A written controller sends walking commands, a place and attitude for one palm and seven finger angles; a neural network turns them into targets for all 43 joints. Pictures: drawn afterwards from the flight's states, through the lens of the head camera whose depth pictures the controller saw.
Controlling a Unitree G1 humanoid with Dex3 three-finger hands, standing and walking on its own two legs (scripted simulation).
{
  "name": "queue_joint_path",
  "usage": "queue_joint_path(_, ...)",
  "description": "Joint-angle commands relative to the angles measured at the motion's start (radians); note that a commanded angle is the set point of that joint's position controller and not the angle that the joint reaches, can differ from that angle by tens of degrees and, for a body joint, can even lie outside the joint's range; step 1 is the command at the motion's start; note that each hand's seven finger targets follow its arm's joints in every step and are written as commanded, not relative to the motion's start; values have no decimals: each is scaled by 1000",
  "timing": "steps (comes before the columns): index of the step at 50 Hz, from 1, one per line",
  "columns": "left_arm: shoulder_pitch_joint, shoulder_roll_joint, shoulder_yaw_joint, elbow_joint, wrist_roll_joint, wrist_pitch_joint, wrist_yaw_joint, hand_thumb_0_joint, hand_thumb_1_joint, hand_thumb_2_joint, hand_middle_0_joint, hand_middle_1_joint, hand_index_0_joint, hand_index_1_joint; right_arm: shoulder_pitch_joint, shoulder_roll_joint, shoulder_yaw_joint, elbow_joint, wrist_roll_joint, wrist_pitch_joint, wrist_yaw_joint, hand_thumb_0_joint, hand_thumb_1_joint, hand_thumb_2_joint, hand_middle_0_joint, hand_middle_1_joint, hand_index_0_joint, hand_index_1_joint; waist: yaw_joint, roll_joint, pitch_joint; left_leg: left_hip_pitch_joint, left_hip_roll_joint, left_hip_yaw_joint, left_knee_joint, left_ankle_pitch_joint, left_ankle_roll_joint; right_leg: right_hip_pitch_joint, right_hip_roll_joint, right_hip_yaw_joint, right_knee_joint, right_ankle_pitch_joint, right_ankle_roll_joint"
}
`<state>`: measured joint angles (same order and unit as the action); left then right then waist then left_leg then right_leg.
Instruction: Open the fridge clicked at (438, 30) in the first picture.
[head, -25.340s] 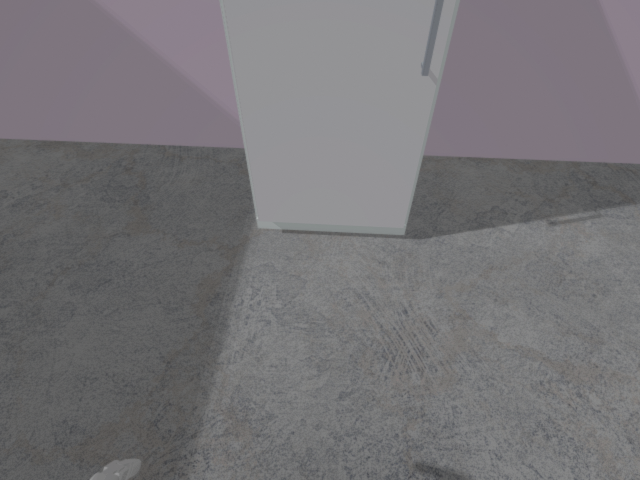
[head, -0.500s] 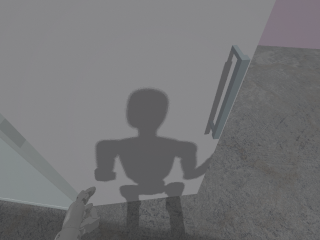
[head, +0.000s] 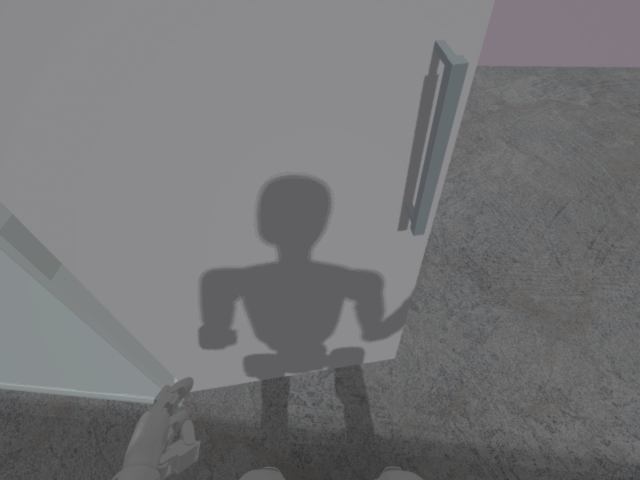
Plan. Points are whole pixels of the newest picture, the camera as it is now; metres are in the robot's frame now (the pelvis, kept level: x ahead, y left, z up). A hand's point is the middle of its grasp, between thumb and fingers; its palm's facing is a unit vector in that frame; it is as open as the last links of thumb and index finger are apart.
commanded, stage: step back with the hand held close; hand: right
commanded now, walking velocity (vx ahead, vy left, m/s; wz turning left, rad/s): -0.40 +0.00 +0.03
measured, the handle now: (427, 153) +0.49 -0.12 +0.14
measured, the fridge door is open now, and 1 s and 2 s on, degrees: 76 76 76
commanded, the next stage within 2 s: stop stepping back and stand still in 0.66 s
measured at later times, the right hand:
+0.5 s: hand out of the picture +0.14 -0.25 +0.19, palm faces +0.36 +0.83 -0.43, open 7.5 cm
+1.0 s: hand out of the picture -0.01 -0.31 +0.17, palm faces +0.46 +0.81 -0.36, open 7.5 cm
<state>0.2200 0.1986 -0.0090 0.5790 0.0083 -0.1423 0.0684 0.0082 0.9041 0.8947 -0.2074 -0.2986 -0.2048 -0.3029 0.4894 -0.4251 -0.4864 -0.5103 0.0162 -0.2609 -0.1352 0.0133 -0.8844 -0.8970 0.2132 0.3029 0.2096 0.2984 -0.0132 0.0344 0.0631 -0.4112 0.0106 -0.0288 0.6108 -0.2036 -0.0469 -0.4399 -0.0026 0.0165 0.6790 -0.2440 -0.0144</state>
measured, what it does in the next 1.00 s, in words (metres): walks backwards: left foot, then right foot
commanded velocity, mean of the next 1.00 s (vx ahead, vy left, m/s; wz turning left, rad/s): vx -0.22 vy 0.02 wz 0.01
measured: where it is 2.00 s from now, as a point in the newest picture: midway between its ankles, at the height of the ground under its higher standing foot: outside the picture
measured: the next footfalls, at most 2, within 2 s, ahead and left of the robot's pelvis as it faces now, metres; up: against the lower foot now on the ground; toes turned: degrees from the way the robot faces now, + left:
left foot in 0.34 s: -0.10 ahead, +0.10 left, +0.00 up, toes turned +3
right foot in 0.92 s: -0.17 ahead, -0.19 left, +0.00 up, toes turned -5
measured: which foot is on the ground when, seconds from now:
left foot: down 0.00-0.16, up 0.18-0.32, down 0.34-0.92, up 0.94-1.00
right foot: down 0.00-0.72, up 0.74-0.90, down 0.92-1.00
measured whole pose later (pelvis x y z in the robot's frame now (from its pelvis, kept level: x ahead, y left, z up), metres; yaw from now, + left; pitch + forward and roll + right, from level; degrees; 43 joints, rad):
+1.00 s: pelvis -0.23 -0.04 +0.01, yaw +0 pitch -1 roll +0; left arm 0.27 0.19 -0.01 0.65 0.01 -0.14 0.08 0.01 0.91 0.89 -0.21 -0.30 -0.20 -0.30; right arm 0.45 -0.40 -0.41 -0.44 0.03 -0.18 -0.16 0.01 -0.88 -0.90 0.21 0.30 0.21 0.30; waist 0.00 0.09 -0.01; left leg -0.38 -0.01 -0.02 0.70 -0.36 -0.01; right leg -0.29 0.02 -0.02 0.53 -0.22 -0.02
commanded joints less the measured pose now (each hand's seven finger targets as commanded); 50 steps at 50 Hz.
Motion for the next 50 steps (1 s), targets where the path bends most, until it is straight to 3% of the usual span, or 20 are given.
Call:
queue_joint_path(1, -65, 131, 69, -142, 5, -47, 8, 0, 900, 900, -200, -300, -200, -300, -38, -183, -96, -240, 10, -65, -15, 0, -900, -900, 200, 300, 200, 300, 10, 13, -207, 108, 131, -172, -167, 112, 88, 25, -20, 21, -96, -97, -15)
queue_joint_path(5, -81, 143, 68, -149, 4, -34, 14, 0, 900, 900, -200, -300, -200, -300, -14, -194, -129, -242, 7, -87, -25, 0, -900, -900, 200, 300, 200, 300, 13, -70, -160, 89, 59, -103, -147, -141, 62, -53, -61, 92, -215, -274, -43)
queue_joint_path(8, -117, 172, 77, -167, 3, -55, 26, 0, 900, 900, -200, -300, -200, -300, -29, -180, -158, -238, -9, -104, -18, 0, -900, -900, 200, 300, 200, 300, -1, -317, -167, 406, -99, 20, 243, -9, 10, -387, -246, 304, -507, -522, -137)
queue_joint_path(11, -92, 159, 94, -145, 12, -78, 15, 0, 900, 900, -200, -300, -200, -300, -15, -158, -147, -228, -9, -110, -3, 0, -900, -900, 200, 300, 200, 300, -9, -267, -169, 360, -112, 1, 291, -146, 20, -311, -272, 285, -440, -343, -160)
queue_joint_path(15, -70, 139, 79, -76, 21, -104, -2, 0, 900, 900, -200, -300, -200, -300, -12, -128, -65, -216, 26, -114, 7, 0, -900, -900, 200, 300, 200, 300, -3, -257, -176, 141, -65, 13, -142, -180, 52, 110, -227, 247, -317, 80, -103)
queue_joint_path(18, -61, 108, 66, -37, 26, -71, 1, 0, 900, 900, -200, -300, -200, -300, -118, -188, -58, -225, 13, -125, 2, 0, -900, -900, 200, 300, 200, 300, 0, -79, -293, 112, 117, -161, -287, 475, 59, 350, -150, 63, -61, 568, -17)
queue_joint_path(20, -102, 111, 77, -83, -6, -56, 17, 0, 900, 900, -200, -300, -200, -300, -175, -195, -46, -223, 16, -98, 0, 0, -900, -900, 200, 300, 200, 300, 4, 158, -338, 161, 135, -97, -205, 883, -16, 309, -30, -70, -20, 300, 17)
queue_joint_path(22, -133, 103, 63, -115, -7, -45, 22, 0, 900, 900, -200, -300, -200, -300, -69, -236, -100, -196, 25, -88, 1, 0, -900, -900, 200, 300, 200, 300, -5, 85, -256, 70, 170, -125, -214, 651, 30, 249, -16, -44, -14, 112, 9)
queue_joint_path(26, -116, 123, 58, -136, -1, -12, 20, 0, 900, 900, -200, -300, -200, -300, 32, -229, -122, -211, 42, -69, 10, 0, -900, -900, 200, 300, 200, 300, -4, -131, -345, 90, -25, -8, -62, 382, -15, 392, -132, 48, -225, 733, -40)
queue_joint_path(29, -130, 141, 72, -154, 16, -33, 5, 0, 900, 900, -200, -300, -200, -300, 99, -191, -126, -203, 63, -56, 24, 0, -900, -900, 200, 300, 200, 300, -22, -311, -314, 231, -108, 5, 178, -300, 20, 129, -299, 231, -482, 245, -135)
queue_joint_path(33, -150, 143, 75, -168, 6, -32, -2, 0, 900, 900, -200, -300, -200, -300, 133, -207, -137, -213, 79, -30, 12, 0, -900, -900, 200, 300, 200, 300, -28, -221, -205, 346, -84, 74, -91, -216, 55, -101, -209, 150, -518, -263, -65)
queue_joint_path(34, -140, 136, 75, -163, 5, -23, -2, 0, 900, 900, -200, -300, -200, -300, 129, -196, -120, -211, 84, -26, 13, 0, -900, -900, 200, 300, 200, 300, -21, -161, -190, 306, -36, 35, -208, -233, 74, -80, -161, 107, -433, -255, -26)
queue_joint_path(36, -89, 107, 75, -139, -1, -4, -4, 0, 900, 900, -200, -300, -200, -300, 62, -257, -117, -251, 63, -27, -2, 0, -900, -900, 200, 300, 200, 300, -9, 191, -168, -189, 347, -401, -563, -415, 216, 176, 51, -40, 219, -145, 73)
queue_joint_path(37, -85, 124, 86, -111, 9, -2, -8, 0, 900, 900, -200, -300, -200, -300, 16, -232, -93, -233, 50, -3, -13, 0, -900, -900, 200, 300, 200, 300, -20, 194, -123, -225, 395, -378, -545, -347, 273, 54, 62, -1, 482, -191, 65)
queue_joint_path(40, -80, 91, 35, -116, 19, -1, 4, 0, 900, 900, -200, -300, -200, -300, -62, -179, -44, -177, 25, 20, -17, 0, -900, -900, 200, 300, 200, 300, 15, 102, -109, -56, 252, -140, -336, 94, 187, 58, -31, -10, 292, -195, 29)
queue_joint_path(44, -52, 148, 39, -90, 7, -50, 43, 0, 900, 900, -200, -300, -200, -300, -167, -147, 2, -149, 3, 16, -41, 0, -900, -900, 200, 300, 200, 300, 9, -135, -143, 49, 108, -82, -184, -82, 102, 255, -21, -36, -330, -88, -7)
queue_joint_path(46, -48, 178, 56, -123, -6, -75, 37, 0, 900, 900, -200, -300, -200, -300, -181, -164, 2, -234, -7, -6, -44, 0, -900, -900, 200, 300, 200, 300, -11, -296, -182, 32, -29, 31, 47, -171, 41, 258, -236, 257, -439, -79, -78)
queue_joint_path(47, -45, 163, 64, -110, -12, -84, 32, 0, 900, 900, -200, -300, -200, -300, -113, -175, -23, -198, 6, -9, -39, 0, -900, -900, 200, 300, 200, 300, -5, -211, -211, 60, -56, 26, 106, -230, 31, 216, -249, 297, -500, -285, -94)
queue_joint_path(48, -56, 151, 60, -103, 0, -91, 27, 0, 900, 900, -200, -300, -200, -300, -89, -224, -78, -230, 11, 1, -32, 0, -900, -900, 200, 300, 200, 300, 9, -344, -183, 52, -62, 5, 222, -256, 27, 134, -268, 384, -606, -543, -121)
queue_joint_path(50, -71, 123, 48, -104, 8, -91, 3, 0, 900, 900, -200, -300, -200, -300, -69, -145, -21, -225, -11, 5, -25, 0, -900, -900, 200, 300, 200, 300, 19, -275, -66, 87, -36, 8, 237, -206, 43, 26, -254, 350, -619, -498, -117)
